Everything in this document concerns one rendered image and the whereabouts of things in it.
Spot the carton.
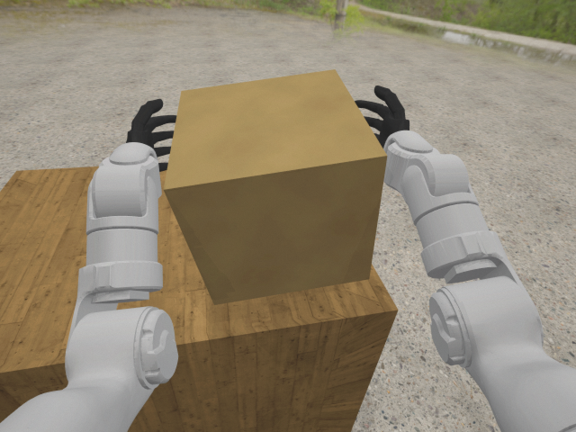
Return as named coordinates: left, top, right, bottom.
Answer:
left=164, top=69, right=387, bottom=305

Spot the pedestal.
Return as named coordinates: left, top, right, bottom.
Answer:
left=0, top=166, right=398, bottom=432

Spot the robot right hand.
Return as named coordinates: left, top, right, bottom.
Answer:
left=355, top=85, right=410, bottom=148

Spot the robot right upper arm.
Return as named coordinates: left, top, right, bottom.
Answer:
left=429, top=276, right=576, bottom=432

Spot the robot left upper arm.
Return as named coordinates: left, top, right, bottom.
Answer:
left=0, top=306, right=178, bottom=432

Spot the right robot forearm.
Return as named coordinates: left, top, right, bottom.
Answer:
left=383, top=130, right=544, bottom=346

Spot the robot left hand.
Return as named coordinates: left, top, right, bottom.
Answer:
left=126, top=99, right=176, bottom=172

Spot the left robot forearm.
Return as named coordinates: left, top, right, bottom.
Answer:
left=65, top=142, right=163, bottom=380

